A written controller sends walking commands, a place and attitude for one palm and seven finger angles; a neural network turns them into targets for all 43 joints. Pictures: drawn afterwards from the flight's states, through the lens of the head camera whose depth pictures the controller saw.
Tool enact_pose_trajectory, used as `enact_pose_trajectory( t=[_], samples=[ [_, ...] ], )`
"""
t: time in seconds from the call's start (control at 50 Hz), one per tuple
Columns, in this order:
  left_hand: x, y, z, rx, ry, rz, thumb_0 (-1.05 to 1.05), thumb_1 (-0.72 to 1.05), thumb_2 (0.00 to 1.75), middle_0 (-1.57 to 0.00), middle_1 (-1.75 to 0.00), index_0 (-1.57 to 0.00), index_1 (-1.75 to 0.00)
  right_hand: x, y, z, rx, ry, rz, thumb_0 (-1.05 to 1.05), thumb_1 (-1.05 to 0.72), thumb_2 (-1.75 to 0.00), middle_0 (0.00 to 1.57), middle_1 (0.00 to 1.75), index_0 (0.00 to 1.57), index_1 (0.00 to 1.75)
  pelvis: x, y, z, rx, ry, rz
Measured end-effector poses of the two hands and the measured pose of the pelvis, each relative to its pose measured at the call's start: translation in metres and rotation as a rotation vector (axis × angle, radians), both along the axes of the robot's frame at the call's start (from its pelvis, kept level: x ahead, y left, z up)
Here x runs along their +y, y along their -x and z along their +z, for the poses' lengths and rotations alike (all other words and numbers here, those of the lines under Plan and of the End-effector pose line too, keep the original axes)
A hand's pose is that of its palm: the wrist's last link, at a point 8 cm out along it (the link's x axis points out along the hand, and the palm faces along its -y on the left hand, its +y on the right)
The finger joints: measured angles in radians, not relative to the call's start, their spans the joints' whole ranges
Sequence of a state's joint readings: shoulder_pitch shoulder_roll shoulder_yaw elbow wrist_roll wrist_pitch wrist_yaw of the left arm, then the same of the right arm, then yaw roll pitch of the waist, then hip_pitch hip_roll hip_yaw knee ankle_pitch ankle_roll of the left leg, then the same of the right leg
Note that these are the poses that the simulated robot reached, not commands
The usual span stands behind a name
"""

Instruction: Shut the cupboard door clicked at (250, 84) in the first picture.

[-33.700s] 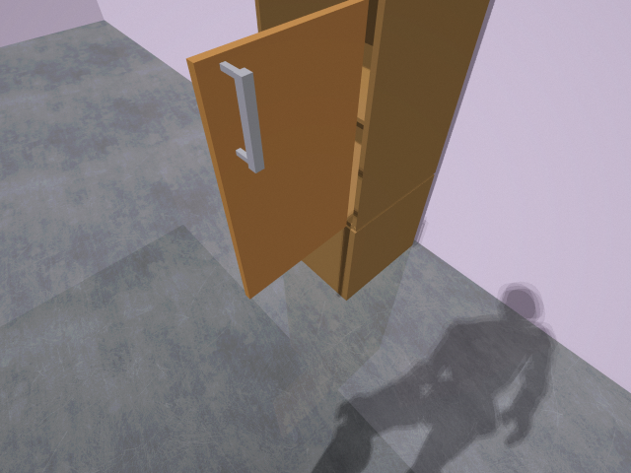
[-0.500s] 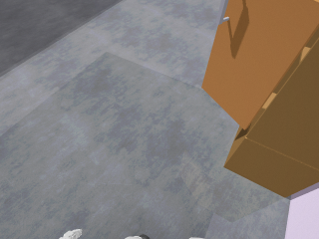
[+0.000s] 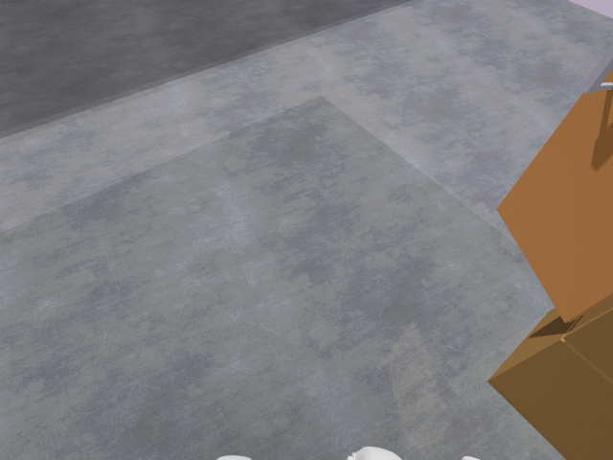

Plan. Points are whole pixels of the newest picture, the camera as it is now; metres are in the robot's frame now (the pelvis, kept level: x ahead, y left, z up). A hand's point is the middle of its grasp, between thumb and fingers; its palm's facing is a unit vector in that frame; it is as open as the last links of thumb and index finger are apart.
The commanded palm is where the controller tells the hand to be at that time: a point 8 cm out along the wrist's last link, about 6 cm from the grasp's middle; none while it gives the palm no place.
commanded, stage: walk to a spot facing it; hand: left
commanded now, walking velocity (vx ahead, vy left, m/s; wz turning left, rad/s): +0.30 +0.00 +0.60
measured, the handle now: out of the picture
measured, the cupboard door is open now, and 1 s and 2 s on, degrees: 61 61 61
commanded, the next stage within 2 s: turn to face it in 1.16 s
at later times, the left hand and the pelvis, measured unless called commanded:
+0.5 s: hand out of the picture +0.04 +0.14 -0.14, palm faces +0.40 -0.89 -0.20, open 7.4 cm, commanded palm none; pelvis +0.11 -0.02 +0.02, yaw +21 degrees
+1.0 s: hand (113, 346) +0.28 +0.32 -0.14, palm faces +0.50 -0.84 -0.19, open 7.4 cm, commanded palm none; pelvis +0.28 +0.10 +0.02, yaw +30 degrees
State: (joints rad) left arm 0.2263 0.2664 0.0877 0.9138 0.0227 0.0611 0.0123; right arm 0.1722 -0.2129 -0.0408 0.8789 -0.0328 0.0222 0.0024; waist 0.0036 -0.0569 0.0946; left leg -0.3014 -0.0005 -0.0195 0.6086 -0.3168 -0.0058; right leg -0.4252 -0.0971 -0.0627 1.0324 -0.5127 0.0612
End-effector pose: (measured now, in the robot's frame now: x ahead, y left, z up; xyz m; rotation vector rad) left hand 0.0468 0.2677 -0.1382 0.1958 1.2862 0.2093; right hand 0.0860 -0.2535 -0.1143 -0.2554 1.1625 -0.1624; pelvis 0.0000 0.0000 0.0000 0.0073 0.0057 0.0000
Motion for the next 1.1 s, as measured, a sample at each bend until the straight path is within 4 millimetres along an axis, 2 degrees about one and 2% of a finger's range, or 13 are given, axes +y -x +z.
enact_pose_trajectory(
  t=[0.1, 0.22, 0.32, 0.4, 0.5, 0.58, 0.64, 0.7, 0.76, 0.84, 0.9, 1.0, 1.1],
  samples=[
    [-0.006, -0.012, 0.018, -0.063, -0.003, 0.03, 0.01, 0.91, 0.9, -0.2, -0.3, -0.2, -0.3, 0.005, -0.002, -0.004, 0.038, -0.044, 0.047, 0.0, -0.9, -0.9, 0.21, 0.29, 0.2, 0.3, -0.009, -0.009, 0.008, 0.001, 0.006, 0.057],
    [-0.025, -0.026, 0.029, -0.173, -0.051, 0.079, 0.01, 0.91, 0.9, -0.2, -0.3, -0.2, -0.3, -0.014, -0.015, -0.029, 0.125, -0.079, 0.087, 0.01, -0.9, -0.9, 0.21, 0.3, 0.21, 0.3, -0.033, -0.031, -0.002, -0.004, -0.01, 0.156],
    [-0.047, 0.0, 0.035, -0.102, -0.039, 0.194, 0.0, 0.91, 0.9, -0.2, -0.3, -0.2, -0.3, -0.02, -0.058, -0.017, 0.134, -0.086, 0.139, 0.01, -0.9, -0.9, 0.2, 0.29, 0.2, 0.3, -0.037, -0.057, 0.012, -0.002, -0.026, 0.224],
    [-0.067, 0.017, 0.034, -0.02, 0.009, 0.274, 0.0, 0.91, 0.9, -0.2, -0.3, -0.2, -0.3, -0.01, -0.103, -0.006, 0.107, -0.092, 0.19, 0.01, -0.9, -0.9, 0.2, 0.29, 0.2, 0.3, -0.034, -0.08, 0.02, 0.01, -0.029, 0.286],
    [-0.089, 0.036, 0.024, 0.057, 0.077, 0.394, 0.0, 0.91, 0.9, -0.2, -0.3, -0.2, -0.3, 0.024, -0.168, -0.004, 0.097, -0.089, 0.312, 0.01, -0.91, -0.9, 0.2, 0.29, 0.2, 0.3, -0.021, -0.108, 0.019, 0.01, -0.019, 0.363],
    [-0.098, 0.051, 0.014, 0.14, 0.132, 0.492, 0.0, 0.91, 0.9, -0.2, -0.3, -0.2, -0.3, 0.074, -0.232, -0.005, 0.054, -0.093, 0.432, 0.01, -0.91, -0.9, 0.2, 0.29, 0.2, 0.3, -0.001, -0.132, 0.012, 0.006, -0.005, 0.412],
    [-0.094, 0.06, 0.004, 0.212, 0.171, 0.545, 0.0, 0.91, 0.9, -0.2, -0.3, -0.2, -0.3, 0.119, -0.281, -0.006, -0.02, -0.099, 0.509, 0.01, -0.91, -0.9, 0.2, 0.29, 0.2, 0.3, 0.021, -0.151, 0.002, 0.003, -0.006, 0.439],
    [-0.073, 0.057, -0.012, 0.266, 0.198, 0.565, 0.01, 0.91, 0.9, -0.2, -0.3, -0.2, -0.3, 0.153, -0.317, -0.012, -0.124, -0.097, 0.539, 0.01, -0.9, -0.9, 0.2, 0.29, 0.2, 0.3, 0.047, -0.168, -0.015, -0.003, 0.013, 0.454],
    [-0.034, 0.024, -0.016, 0.22, 0.158, 0.559, 0.01, 0.91, 0.9, -0.2, -0.3, -0.2, -0.3, 0.166, -0.325, -0.008, -0.116, -0.076, 0.544, 0.0, -0.9, -0.9, 0.2, 0.29, 0.2, 0.3, 0.06, -0.184, -0.011, -0.007, 0.001, 0.465],
    [0.023, -0.049, -0.003, 0.045, 0.085, 0.534, 0.01, 0.91, 0.9, -0.2, -0.3, -0.2, -0.3, 0.171, -0.317, -0.004, -0.024, -0.053, 0.528, 0.0, -0.9, -0.9, 0.2, 0.29, 0.2, 0.3, 0.076, -0.209, 0.003, -0.002, 0.007, 0.494],
    [0.056, -0.107, 0.01, -0.07, 0.049, 0.506, 0.01, 0.92, 0.9, -0.2, -0.3, -0.19, -0.3, 0.163, -0.313, 0.0, 0.035, -0.032, 0.475, 0.0, -0.93, -0.9, 0.21, 0.29, 0.2, 0.3, 0.088, -0.232, 0.012, 0.002, 0.008, 0.507],
    [0.094, -0.199, 0.025, -0.19, 0.024, 0.45, 0.0, 0.92, 0.9, -0.2, -0.3, -0.19, -0.3, 0.149, -0.306, 0.0, 0.158, -0.012, 0.409, 0.0, -0.93, -0.9, 0.21, 0.29, 0.2, 0.3, 0.103, -0.278, 0.017, 0.002, -0.001, 0.518],
    [0.114, -0.288, 0.029, -0.248, 0.007, 0.386, 0.0, 0.91, 0.9, -0.2, -0.3, -0.19, -0.3, 0.139, -0.307, -0.01, 0.292, -0.007, 0.338, 0.0, -0.91, -0.9, 0.2, 0.29, 0.2, 0.3, 0.113, -0.333, 0.011, 0.004, -0.015, 0.516]
  ],
)
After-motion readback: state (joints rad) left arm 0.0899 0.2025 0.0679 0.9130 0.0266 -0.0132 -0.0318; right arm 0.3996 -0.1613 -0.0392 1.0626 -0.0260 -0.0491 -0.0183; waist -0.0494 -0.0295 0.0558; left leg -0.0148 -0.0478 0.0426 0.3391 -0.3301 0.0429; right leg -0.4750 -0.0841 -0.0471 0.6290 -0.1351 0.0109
